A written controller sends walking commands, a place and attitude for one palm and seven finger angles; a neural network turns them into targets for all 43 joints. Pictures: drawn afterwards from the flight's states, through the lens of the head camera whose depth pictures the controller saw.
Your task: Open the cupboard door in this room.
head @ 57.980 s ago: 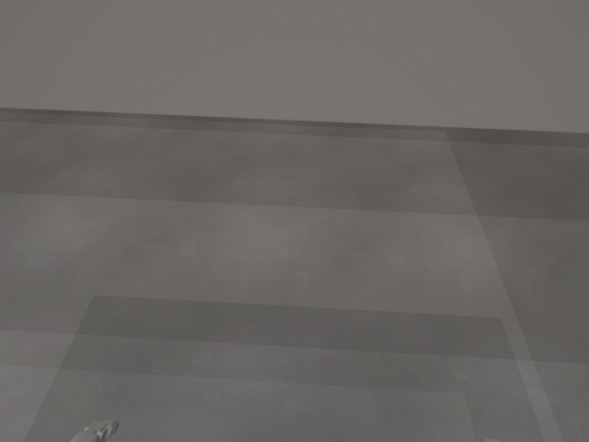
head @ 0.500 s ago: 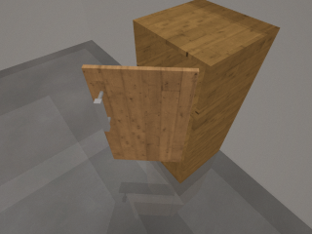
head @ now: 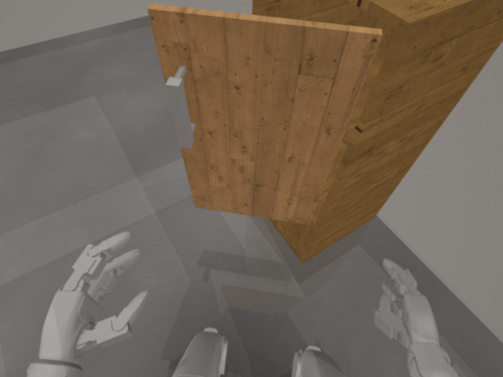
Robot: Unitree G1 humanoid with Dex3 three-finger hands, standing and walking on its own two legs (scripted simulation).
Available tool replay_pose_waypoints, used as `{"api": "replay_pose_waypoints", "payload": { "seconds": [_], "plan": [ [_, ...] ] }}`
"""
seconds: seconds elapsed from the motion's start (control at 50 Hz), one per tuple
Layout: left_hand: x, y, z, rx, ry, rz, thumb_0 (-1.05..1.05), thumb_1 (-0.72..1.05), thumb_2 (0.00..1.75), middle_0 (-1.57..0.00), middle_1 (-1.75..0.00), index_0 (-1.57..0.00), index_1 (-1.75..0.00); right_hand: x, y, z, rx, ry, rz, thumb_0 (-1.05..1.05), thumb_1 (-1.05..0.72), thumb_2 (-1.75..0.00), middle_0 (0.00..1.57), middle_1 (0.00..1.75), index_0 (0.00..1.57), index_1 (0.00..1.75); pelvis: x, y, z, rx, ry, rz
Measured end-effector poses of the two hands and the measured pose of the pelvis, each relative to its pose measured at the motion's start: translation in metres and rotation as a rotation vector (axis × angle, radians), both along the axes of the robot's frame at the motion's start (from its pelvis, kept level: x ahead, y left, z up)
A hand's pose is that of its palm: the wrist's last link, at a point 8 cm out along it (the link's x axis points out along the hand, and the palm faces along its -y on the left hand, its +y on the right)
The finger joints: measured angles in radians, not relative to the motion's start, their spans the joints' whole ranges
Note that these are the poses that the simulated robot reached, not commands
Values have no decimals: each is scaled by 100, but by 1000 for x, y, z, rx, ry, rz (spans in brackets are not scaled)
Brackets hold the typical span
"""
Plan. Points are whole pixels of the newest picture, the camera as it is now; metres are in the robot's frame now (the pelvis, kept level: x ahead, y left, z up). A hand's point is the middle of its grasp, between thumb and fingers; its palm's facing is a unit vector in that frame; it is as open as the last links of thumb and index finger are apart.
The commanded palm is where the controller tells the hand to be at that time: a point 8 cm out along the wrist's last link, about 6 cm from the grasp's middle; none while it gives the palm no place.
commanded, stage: raise the hand with hooked fingers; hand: left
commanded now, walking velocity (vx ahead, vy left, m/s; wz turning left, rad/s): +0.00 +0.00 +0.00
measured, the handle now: (184, 109) +0.56 +0.21 +0.07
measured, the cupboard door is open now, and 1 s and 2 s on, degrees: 48 48 48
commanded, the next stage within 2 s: move the hooked fingers beside the handle in 1.56 s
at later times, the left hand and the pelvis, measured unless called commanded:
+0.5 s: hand (100, 264) +0.24 +0.25 +0.06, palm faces -0.03 -1.00 -0.05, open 12.3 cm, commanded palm +0.22 +0.30 +0.07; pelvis +0.00 +0.03 +0.02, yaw -1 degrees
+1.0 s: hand (70, 223) +0.29 +0.30 +0.08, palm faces -0.01 -1.00 -0.06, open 14.0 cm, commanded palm +0.27 +0.35 +0.09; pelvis +0.01 +0.04 +0.03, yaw -1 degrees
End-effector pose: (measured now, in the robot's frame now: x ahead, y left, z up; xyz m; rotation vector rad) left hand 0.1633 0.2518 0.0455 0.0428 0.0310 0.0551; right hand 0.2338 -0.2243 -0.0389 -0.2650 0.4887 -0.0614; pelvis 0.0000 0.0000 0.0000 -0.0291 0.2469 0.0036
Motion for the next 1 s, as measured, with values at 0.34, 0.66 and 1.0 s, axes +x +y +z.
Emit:
{"api": "replay_pose_waypoints", "payload": {
  "seconds": [0.34,0.66,1.0],
  "plan": [
    [49,35,17,6,39,-63,0,7,55,-26,-83,-25,-83,-111,0,-30,14,278,-166,1,-90,-90,20,30,21,30,-6,20,15,-13,14,-14],
    [71,69,24,5,8,-67,-1,-30,39,-28,-107,-28,-107,-72,7,5,-53,177,-105,1,-90,-90,20,30,20,30,2,34,24,-27,4,-9],
    [103,103,39,18,21,-64,-2,-50,31,-30,-119,-30,-119,-70,20,-2,-31,236,-65,1,-90,-90,20,30,21,30,10,36,30,-30,10,-6]
  ]
}}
